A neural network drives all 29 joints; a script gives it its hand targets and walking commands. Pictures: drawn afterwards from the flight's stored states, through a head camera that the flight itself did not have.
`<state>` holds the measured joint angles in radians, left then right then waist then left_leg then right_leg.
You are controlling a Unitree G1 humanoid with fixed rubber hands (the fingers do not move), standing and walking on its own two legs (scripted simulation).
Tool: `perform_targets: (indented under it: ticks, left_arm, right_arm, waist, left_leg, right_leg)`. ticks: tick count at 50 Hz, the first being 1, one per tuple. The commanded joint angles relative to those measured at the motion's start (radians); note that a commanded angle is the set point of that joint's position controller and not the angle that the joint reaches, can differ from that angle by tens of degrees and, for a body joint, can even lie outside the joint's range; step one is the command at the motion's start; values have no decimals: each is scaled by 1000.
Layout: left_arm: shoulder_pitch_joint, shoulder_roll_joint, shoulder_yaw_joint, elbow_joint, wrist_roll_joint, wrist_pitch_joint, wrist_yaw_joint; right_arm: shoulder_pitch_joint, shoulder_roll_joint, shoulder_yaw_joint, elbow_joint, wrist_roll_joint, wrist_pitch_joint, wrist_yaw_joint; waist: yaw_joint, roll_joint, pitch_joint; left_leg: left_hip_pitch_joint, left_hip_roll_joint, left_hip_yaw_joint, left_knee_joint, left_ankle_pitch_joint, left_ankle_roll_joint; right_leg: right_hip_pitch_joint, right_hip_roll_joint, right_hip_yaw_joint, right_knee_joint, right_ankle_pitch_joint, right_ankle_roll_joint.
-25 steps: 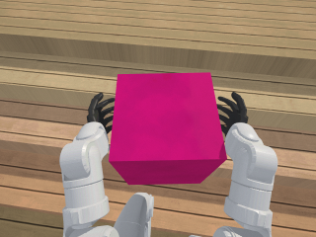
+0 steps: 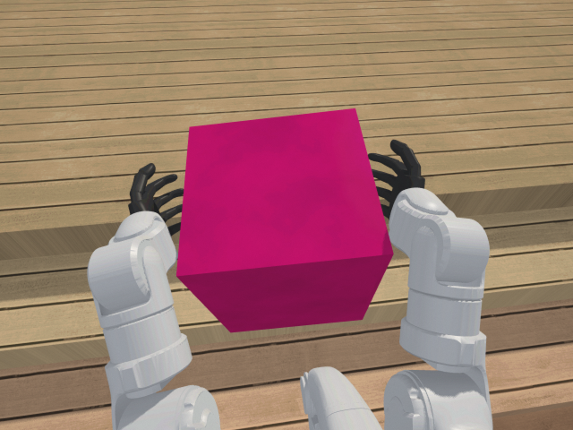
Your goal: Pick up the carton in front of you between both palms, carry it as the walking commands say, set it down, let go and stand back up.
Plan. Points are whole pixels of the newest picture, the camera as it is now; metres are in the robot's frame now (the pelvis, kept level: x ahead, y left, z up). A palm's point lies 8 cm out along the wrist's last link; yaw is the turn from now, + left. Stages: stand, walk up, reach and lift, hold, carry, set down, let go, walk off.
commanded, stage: carry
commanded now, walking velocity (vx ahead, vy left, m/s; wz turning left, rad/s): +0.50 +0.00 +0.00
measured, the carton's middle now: (285, 234) +0.36 -0.04 +0.08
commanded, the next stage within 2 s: none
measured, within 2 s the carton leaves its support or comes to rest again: neither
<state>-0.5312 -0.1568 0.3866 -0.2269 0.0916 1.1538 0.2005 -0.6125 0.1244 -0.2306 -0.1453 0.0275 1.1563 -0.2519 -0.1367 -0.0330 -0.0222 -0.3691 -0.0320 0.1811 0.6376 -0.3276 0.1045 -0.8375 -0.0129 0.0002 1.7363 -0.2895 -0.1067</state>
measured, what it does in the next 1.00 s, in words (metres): climbs: right foot 0.14 m higher, then left foot 0.14 m higher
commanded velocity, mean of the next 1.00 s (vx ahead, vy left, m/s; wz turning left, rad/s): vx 0.50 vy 0.00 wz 0.00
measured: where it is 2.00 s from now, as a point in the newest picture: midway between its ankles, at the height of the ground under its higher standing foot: (231, 108)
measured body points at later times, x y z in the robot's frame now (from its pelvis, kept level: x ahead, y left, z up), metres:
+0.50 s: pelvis +0.34 -0.05 +0.15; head +0.40 -0.05 +0.59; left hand +0.68 +0.15 +0.27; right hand +0.72 -0.16 +0.27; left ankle +0.35 +0.05 -0.35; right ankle +0.31 -0.15 -0.58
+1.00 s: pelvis +0.69 +0.00 +0.29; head +0.69 +0.03 +0.74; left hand +1.05 +0.17 +0.45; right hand +1.04 -0.15 +0.49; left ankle +0.61 +0.07 -0.45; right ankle +0.77 -0.11 -0.18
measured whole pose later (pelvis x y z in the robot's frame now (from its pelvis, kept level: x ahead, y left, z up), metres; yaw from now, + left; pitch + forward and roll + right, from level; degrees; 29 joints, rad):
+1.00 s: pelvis +0.69 +0.00 +0.29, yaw +1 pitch +3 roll -3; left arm -0.60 -0.11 0.35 -0.20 0.10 1.20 0.22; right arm -0.66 0.11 -0.26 -0.13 0.01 1.17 -0.23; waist -0.10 -0.02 -0.08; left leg -0.15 0.01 0.07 0.44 -0.36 0.07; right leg -1.16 -0.05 -0.09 1.89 -0.44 -0.13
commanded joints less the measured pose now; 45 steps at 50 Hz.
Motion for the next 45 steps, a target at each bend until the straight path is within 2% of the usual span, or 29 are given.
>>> perform_targets:
  ticks: [1, 4, 6, 8, 10, 11, 12, 13, 14, 15, 16, 18, 20, 23, 24, 26, 27, 29, 31, 33, 34, 35, 36, 37, 38, 39, 41, 44, 45]
  left_arm:
    - [-610, -537, -593, -6, -143, 10, 18]
    - [-549, -552, -576, 77, -163, 38, 12]
    - [-629, -553, -568, 69, -148, 30, 25]
    - [-657, -589, -610, 103, -169, 35, 30]
    - [-611, -616, -608, 125, -157, 24, 39]
    - [-671, -674, -643, 110, -187, 15, 33]
    - [-718, -696, -671, 100, -228, 4, 22]
    - [-681, -733, -707, 58, -249, -13, 9]
    - [-676, -752, -721, 48, -277, -24, -4]
    - [-728, -730, -790, 5, -325, -49, -4]
    - [-664, -755, -782, 44, -317, -47, -12]
    - [-780, -843, -852, -77, -413, -69, -42]
    - [-754, -848, -859, -94, -407, -80, -60]
    - [-712, -753, -841, -144, -407, -83, -60]
    - [-625, -715, -788, -91, -376, -70, -59]
    - [-586, -632, -758, -77, -345, -45, -52]
    - [-539, -611, -736, -20, -310, -35, -39]
    - [-575, -583, -692, -105, -304, -23, -28]
    - [-567, -523, -655, -49, -263, 6, -19]
    - [-522, -497, -588, -35, -197, 23, -8]
    - [-535, -489, -568, -6, -174, 31, 0]
    - [-549, -498, -541, -41, -150, 25, 0]
    - [-479, -518, -516, 4, -149, 31, -7]
    - [-509, -521, -522, -2, -152, 24, -14]
    - [-542, -528, -511, -22, -136, 28, -17]
    - [-571, -546, -514, -26, -128, 26, -15]
    - [-639, -588, -524, -14, -115, 21, -15]
    - [-640, -594, -587, 3, -141, 15, -6]
    - [-628, -576, -607, 11, -142, 18, 3]
  right_arm:
    - [-539, 732, 584, 9, 234, -5, 88]
    - [-533, 681, 543, 13, 182, 11, 67]
    - [-521, 686, 516, 38, 165, 20, 74]
    - [-515, 660, 469, 49, 140, 16, 75]
    - [-492, 682, 453, 47, 135, 12, 81]
    - [-515, 682, 437, 24, 96, 5, 77]
    - [-525, 693, 451, 4, 88, -9, 74]
    - [-585, 710, 454, -35, 93, -20, 71]
    - [-510, 673, 462, -57, 46, -38, 64]
    - [-397, 680, 367, 0, 6, -48, 62]
    - [-377, 613, 340, 28, -47, -49, 51]
    - [-489, 683, 391, -75, 18, -67, 65]
    - [-516, 662, 434, -128, 14, -94, 58]
    - [-420, 657, 459, -124, 24, -90, 59]
    - [-494, 643, 513, -174, 64, -81, 59]
    - [-463, 591, 514, -172, 59, -66, 43]
    - [-486, 576, 519, -138, 49, -43, 39]
    - [-484, 587, 519, -134, 75, -29, 27]
    - [-482, 607, 552, -75, 98, -2, 23]
    - [-520, 634, 561, -83, 131, 7, 20]
    - [-553, 644, 579, -115, 153, 1, 28]
    - [-535, 720, 598, -96, 158, 9, 34]
    - [-563, 715, 636, -121, 188, -2, 36]
    - [-545, 731, 646, -84, 200, 1, 51]
    - [-652, 783, 681, -114, 254, -4, 66]
    - [-690, 817, 697, -133, 287, -5, 86]
    - [-789, 865, 684, -142, 312, -11, 113]
    - [-676, 804, 658, -103, 295, -7, 118]
    - [-649, 780, 627, -40, 276, 4, 112]
  waist:
    - [17, 124, -344]
    - [15, 75, -223]
    - [84, 58, -174]
    - [94, 183, -217]
    - [160, 331, -367]
    - [269, 386, -445]
    - [322, 253, -518]
    - [388, 159, -680]
    - [322, 29, -545]
    - [286, -240, -770]
    - [281, -77, -761]
    - [260, -37, -553]
    - [209, 142, -451]
    - [273, 9, -363]
    - [254, -61, -373]
    - [254, -33, -309]
    - [223, 18, -287]
    - [185, -70, -262]
    - [100, -287, -379]
    - [4, -188, -503]
    - [-52, -68, -585]
    - [-36, -46, -579]
    - [52, 263, -697]
    - [42, 132, -799]
    - [12, 128, -683]
    - [58, 13, -540]
    - [55, 6, -402]
    - [81, 41, -377]
    - [38, 111, -341]
  left_leg:
    - [510, 314, -481, -298, 161, 217]
    - [550, 345, -452, -390, 131, 167]
    - [284, 242, -296, -483, -13, 99]
    - [151, 164, -75, -578, 466, 106]
    - [252, 186, 22, -392, 1410, 95]
    - [351, 223, 28, -212, 1746, 87]
    - [390, 182, 34, 114, 1870, 38]
    - [366, 125, -44, 473, 1598, -28]
    - [-52, -9, -60, 751, 439, -54]
    - [-276, -154, -345, 1255, 41, -97]
    - [-393, -86, -451, 1350, 56, -53]
    - [-628, -11, -354, 1304, -20, 13]
    - [-632, 21, -292, 1192, 12, 38]
    - [-904, 59, -264, 1322, -236, 44]
    - [-967, 73, -182, 1362, -206, 45]
    - [-1014, 99, -124, 1290, -238, 43]
    - [-936, 130, -104, 1087, -203, 34]
    - [-521, 76, 44, 712, -77, 31]
    - [-198, 2, 92, 591, 117, 78]
    - [2, -127, 178, 385, 71, 61]
    - [214, -72, 52, 34, 328, 48]
    - [403, -9, -236, -107, 447, 88]
    - [566, 315, -804, -142, 1055, 263]
    - [623, 321, -837, -79, 859, 317]
    - [564, 318, -863, -111, 529, 299]
    - [441, 274, -802, -134, 165, 214]
    - [344, 264, -700, -230, 11, 157]
    - [480, 284, -531, -252, 170, 143]
    - [541, 297, -494, -253, 275, 157]
  right_leg:
    - [-436, -45, -35, 237, -128, -10]
    - [-696, -85, -11, 295, -292, -28]
    - [-430, -91, -132, 41, -137, -7]
    - [-73, -60, -230, -351, -100, -5]
    - [202, 68, -340, -517, 28, -45]
    - [309, 114, -374, -582, -1, -40]
    - [437, 139, -330, -813, 87, -18]
    - [699, 115, -123, -1148, 252, -34]
    - [948, -14, 128, -1233, 785, -90]
    - [1100, -300, 685, -1185, 1241, -334]
    - [1157, -307, 657, -1156, 896, -311]
    - [1074, -254, 587, -1214, 354, -198]
    - [956, -237, 454, -1253, 214, -133]
    - [1106, -333, 397, -1346, 377, -168]
    - [1089, -313, 320, -1375, 327, -164]
    - [1039, -276, 196, -1471, 197, -118]
    - [968, -215, 186, -1530, 229, -88]
    - [722, -123, -28, -1635, 565, -85]
    - [685, -145, -160, -1523, 1312, -89]
    - [800, -144, -220, -1138, 1617, -55]
    - [790, -92, -198, -803, 1433, 9]
    - [584, -31, -95, -552, 779, 53]
    - [317, 150, 50, -28, 65, 112]
    - [215, 113, 209, 131, 28, 72]
    - [78, 92, 173, 181, -1, 51]
    - [-10, 37, 168, 137, 29, 13]
    - [-64, -1, 98, 58, 17, 6]
    - [-252, -2, 11, 90, -88, -1]
    - [-399, 9, -37, 202, -145, -16]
